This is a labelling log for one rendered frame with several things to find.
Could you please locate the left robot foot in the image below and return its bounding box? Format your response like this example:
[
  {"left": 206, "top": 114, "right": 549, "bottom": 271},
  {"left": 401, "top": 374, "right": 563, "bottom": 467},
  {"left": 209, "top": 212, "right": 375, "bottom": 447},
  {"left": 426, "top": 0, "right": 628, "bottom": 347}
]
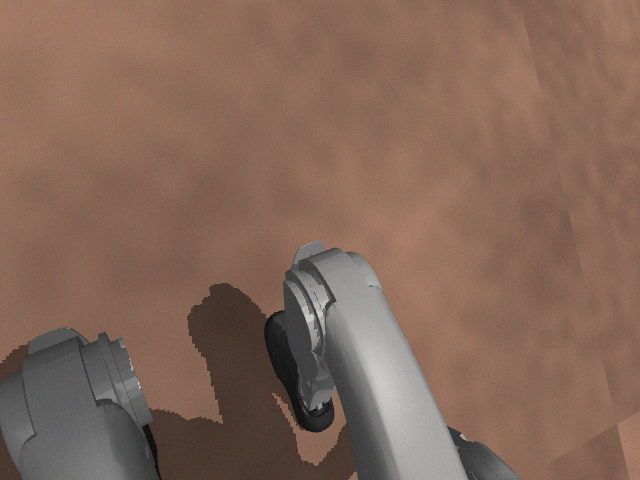
[{"left": 143, "top": 424, "right": 162, "bottom": 480}]

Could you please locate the right robot hand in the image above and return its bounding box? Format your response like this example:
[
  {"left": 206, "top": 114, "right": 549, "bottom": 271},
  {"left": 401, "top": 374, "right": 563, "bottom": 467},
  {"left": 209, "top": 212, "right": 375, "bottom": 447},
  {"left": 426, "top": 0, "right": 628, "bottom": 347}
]
[{"left": 447, "top": 426, "right": 521, "bottom": 480}]

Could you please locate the right robot foot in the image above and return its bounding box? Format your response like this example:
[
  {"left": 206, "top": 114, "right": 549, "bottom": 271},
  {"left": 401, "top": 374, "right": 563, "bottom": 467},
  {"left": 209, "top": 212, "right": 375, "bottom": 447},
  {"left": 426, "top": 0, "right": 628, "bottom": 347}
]
[{"left": 264, "top": 310, "right": 334, "bottom": 433}]

